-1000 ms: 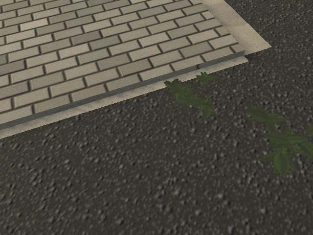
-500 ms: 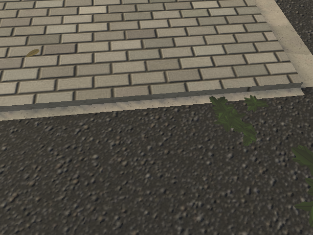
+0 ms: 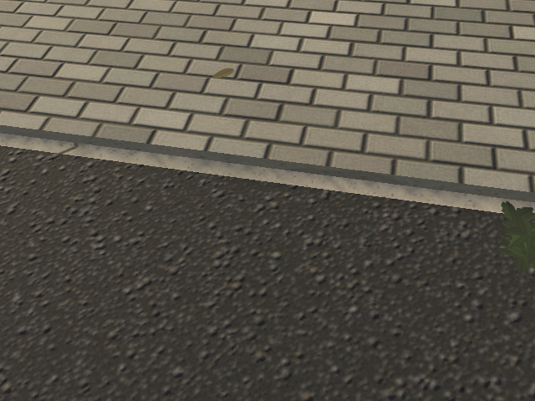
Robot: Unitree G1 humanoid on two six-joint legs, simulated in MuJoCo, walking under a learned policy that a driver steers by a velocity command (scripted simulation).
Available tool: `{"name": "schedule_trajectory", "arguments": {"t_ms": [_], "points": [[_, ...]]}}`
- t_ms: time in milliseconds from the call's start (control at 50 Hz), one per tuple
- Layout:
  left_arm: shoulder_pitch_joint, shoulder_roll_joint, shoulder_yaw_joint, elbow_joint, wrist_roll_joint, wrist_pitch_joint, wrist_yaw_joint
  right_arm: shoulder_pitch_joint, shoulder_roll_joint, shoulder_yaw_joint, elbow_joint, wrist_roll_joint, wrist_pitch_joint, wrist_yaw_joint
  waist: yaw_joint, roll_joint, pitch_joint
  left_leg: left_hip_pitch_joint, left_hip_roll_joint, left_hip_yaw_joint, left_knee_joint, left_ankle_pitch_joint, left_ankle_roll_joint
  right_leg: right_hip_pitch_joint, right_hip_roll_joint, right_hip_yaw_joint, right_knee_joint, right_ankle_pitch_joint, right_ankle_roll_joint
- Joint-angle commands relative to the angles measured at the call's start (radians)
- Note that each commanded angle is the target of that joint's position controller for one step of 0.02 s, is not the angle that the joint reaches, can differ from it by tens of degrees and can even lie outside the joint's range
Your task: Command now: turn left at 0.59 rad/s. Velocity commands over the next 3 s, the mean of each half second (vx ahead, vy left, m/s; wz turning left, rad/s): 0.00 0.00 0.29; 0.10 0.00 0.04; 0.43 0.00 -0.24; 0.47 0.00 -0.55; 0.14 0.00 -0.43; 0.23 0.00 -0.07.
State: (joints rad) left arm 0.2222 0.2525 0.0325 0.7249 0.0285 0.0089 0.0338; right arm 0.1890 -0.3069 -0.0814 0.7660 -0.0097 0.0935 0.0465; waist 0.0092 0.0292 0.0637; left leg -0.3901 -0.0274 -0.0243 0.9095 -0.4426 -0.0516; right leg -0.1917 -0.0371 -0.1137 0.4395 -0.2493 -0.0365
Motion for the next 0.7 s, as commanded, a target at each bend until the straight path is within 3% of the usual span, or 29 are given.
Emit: {"name": "schedule_trajectory", "arguments": {"t_ms": [20, 80, 100, 120, 140, 160, 180, 200, 220, 260, 300, 340, 420, 480, 500, 520, 540, 560, 580, 600, 660, 700], "points": [[0.031, 0.194, 0.057, -0.035, 0.003, -0.006, -0.009, -0.051, -0.054, -0.002, -0.094, 0.010, -0.014, 0.002, 0.031, -0.215, -0.094, -0.001, -0.004, 0.069, -0.123, -0.025, 0.023, 0.134, -0.245, 0.137, -0.054, 0.531, -0.163], [0.030, 0.209, 0.063, -0.019, -0.004, 0.000, -0.018, -0.027, -0.049, 0.003, -0.098, 0.012, -0.024, -0.003, 0.015, -0.219, -0.106, 0.104, -0.019, 0.092, -0.294, 0.020, 0.058, 0.100, -0.248, 0.125, 0.007, 0.524, -0.143], [0.014, 0.208, 0.063, -0.014, -0.014, 0.005, -0.019, 0.009, -0.042, 0.006, -0.085, 0.004, -0.032, -0.009, -0.017, -0.193, -0.110, 0.184, -0.028, 0.096, -0.437, 0.129, 0.075, 0.059, -0.231, 0.099, 0.060, 0.471, -0.113], [0.034, 0.196, 0.060, -0.004, -0.017, 0.008, -0.020, 0.033, -0.065, 0.005, -0.076, -0.012, -0.046, -0.020, -0.035, -0.121, -0.118, 0.292, -0.004, 0.034, -0.588, 0.270, 0.088, -0.022, -0.206, 0.066, 0.136, 0.354, -0.055], [0.074, 0.122, 0.041, -0.024, -0.006, 0.015, -0.027, 0.055, -0.156, -0.009, -0.083, -0.028, -0.063, -0.032, -0.019, 0.137, -0.148, 0.443, 0.246, -0.283, -0.663, 0.418, 0.131, -0.221, -0.117, -0.015, 0.366, -0.034, 0.018], [0.013, 0.079, 0.023, -0.071, -0.010, 0.030, -0.015, 0.079, -0.243, -0.029, -0.084, -0.009, -0.068, -0.036, -0.049, 0.249, -0.124, 0.346, 0.434, -0.447, -0.611, 0.773, 0.301, -0.323, 0.022, 0.023, 0.471, -0.385, 0.047], [-0.015, 0.130, 0.034, -0.055, -0.010, 0.045, -0.008, 0.101, -0.179, -0.017, -0.067, 0.001, -0.071, -0.039, -0.069, 0.118, -0.119, 0.332, 0.395, -0.371, -0.592, 0.783, 0.343, -0.306, -0.013, 0.109, 0.558, -0.369, 0.051], [-0.010, 0.126, 0.036, -0.037, -0.021, 0.049, -0.014, 0.036, -0.117, 0.007, -0.066, 0.002, -0.071, -0.043, -0.031, 0.099, -0.069, 0.292, 0.330, -0.286, -0.602, 0.732, 0.322, -0.303, -0.017, 0.127, 0.574, -0.301, 0.049], [0.012, 0.133, 0.040, -0.012, -0.025, 0.046, -0.018, -0.035, -0.085, 0.020, -0.073, -0.005, -0.067, -0.049, 0.002, 0.094, -0.040, 0.268, 0.264, -0.222, -0.617, 0.676, 0.276, -0.290, -0.024, 0.134, 0.542, -0.231, 0.051], [0.058, 0.148, 0.046, 0.024, -0.005, 0.046, -0.025, -0.053, -0.072, 0.029, -0.067, 0.000, -0.072, -0.061, 0.012, 0.120, -0.066, 0.297, 0.207, -0.156, -0.603, 0.781, 0.251, -0.257, -0.006, 0.114, 0.549, -0.154, 0.061], [0.071, 0.127, 0.041, 0.042, -0.011, 0.049, -0.030, -0.036, -0.064, 0.036, -0.051, 0.000, -0.079, -0.062, 0.011, 0.083, -0.095, 0.311, 0.204, -0.137, -0.600, 0.784, 0.248, -0.221, 0.003, 0.114, 0.518, -0.133, 0.070], [0.049, 0.105, 0.033, 0.048, -0.014, 0.054, -0.028, -0.022, -0.065, 0.039, -0.031, -0.004, -0.083, -0.063, -0.002, 0.084, -0.078, 0.309, 0.205, -0.146, -0.610, 0.695, 0.250, -0.204, 0.004, 0.115, 0.431, -0.136, 0.074], [0.025, 0.089, 0.024, 0.065, -0.015, 0.055, -0.015, -0.008, -0.073, 0.043, 0.007, -0.013, -0.084, -0.063, -0.024, 0.102, -0.051, 0.261, 0.211, -0.183, -0.607, 0.561, 0.259, -0.123, 0.020, 0.109, 0.259, -0.159, 0.057], [0.052, 0.076, 0.018, 0.095, -0.021, 0.044, -0.002, -0.025, -0.068, 0.048, 0.032, -0.011, -0.086, -0.067, -0.006, 0.080, -0.059, 0.228, 0.210, -0.214, -0.582, 0.531, 0.249, -0.027, 0.032, 0.104, 0.099, -0.102, 0.038], [0.077, 0.063, 0.012, 0.112, -0.018, 0.036, 0.001, -0.042, -0.062, 0.051, 0.039, -0.004, -0.086, -0.069, 0.020, 0.057, -0.062, 0.201, 0.195, -0.208, -0.565, 0.505, 0.224, 0.046, 0.030, 0.102, -0.031, 0.008, 0.030], [0.089, 0.072, 0.010, 0.124, -0.008, 0.023, 0.004, -0.036, -0.044, 0.058, 0.048, 0.000, -0.091, -0.071, 0.028, 0.020, -0.074, 0.150, 0.181, -0.211, -0.559, 0.454, 0.182, 0.144, -0.013, 0.155, -0.118, 0.142, 0.024], [0.099, 0.109, 0.011, 0.130, 0.004, 0.008, 0.008, -0.012, -0.018, 0.067, 0.054, -0.001, -0.097, -0.069, 0.009, -0.040, -0.096, 0.110, 0.140, -0.183, -0.530, 0.384, 0.143, 0.212, -0.111, 0.258, -0.142, 0.235, 0.008], [0.026, 0.155, 0.018, 0.137, -0.013, 0.002, 0.000, 0.042, -0.011, 0.062, 0.078, 0.005, -0.090, -0.064, -0.060, -0.142, -0.048, 0.173, 0.049, -0.113, -0.586, 0.268, 0.126, 0.074, -0.139, 0.287, -0.108, 0.262, -0.032], [-0.002, 0.111, 0.010, 0.137, -0.016, -0.004, -0.012, 0.032, -0.031, 0.061, 0.110, -0.006, -0.085, -0.068, -0.036, -0.123, -0.043, 0.254, 0.053, -0.110, -0.599, 0.277, 0.117, 0.019, -0.126, 0.275, -0.113, 0.203, -0.032], [0.007, 0.090, 0.003, 0.147, -0.016, -0.010, -0.016, 0.021, -0.049, 0.054, 0.128, -0.004, -0.085, -0.070, -0.017, -0.103, -0.023, 0.264, 0.062, -0.118, -0.593, 0.308, 0.119, 0.010, -0.094, 0.243, -0.118, 0.171, -0.013], [0.041, 0.086, 0.000, 0.195, -0.020, -0.014, -0.005, 0.027, -0.041, 0.053, 0.167, -0.002, -0.089, -0.068, -0.010, -0.109, -0.032, 0.265, 0.080, -0.122, -0.588, 0.366, 0.120, 0.045, -0.068, 0.221, -0.128, 0.172, -0.002], [0.041, 0.078, -0.003, 0.214, -0.019, -0.014, -0.003, 0.036, -0.025, 0.057, 0.199, 0.000, -0.092, -0.071, -0.008, -0.072, -0.030, 0.249, 0.078, -0.118, -0.601, 0.354, 0.113, 0.062, -0.070, 0.221, -0.126, 0.166, -0.007]]}}
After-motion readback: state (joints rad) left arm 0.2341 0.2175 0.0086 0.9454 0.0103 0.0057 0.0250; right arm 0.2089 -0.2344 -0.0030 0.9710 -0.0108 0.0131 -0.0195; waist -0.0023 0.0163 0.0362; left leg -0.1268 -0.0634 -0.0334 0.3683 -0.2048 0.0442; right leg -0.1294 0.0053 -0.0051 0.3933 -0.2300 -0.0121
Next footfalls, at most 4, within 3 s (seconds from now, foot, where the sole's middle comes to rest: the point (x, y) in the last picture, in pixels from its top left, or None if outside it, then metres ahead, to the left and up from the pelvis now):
0.14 left None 0.02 0.11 -0.78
0.54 right None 0.04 -0.09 -0.78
1.52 right None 0.41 0.02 -0.78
2.06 left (263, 292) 0.76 0.09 -0.78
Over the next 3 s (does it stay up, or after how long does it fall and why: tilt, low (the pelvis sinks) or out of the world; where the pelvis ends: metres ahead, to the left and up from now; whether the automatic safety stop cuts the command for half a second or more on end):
stays up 0.69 0.01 0.00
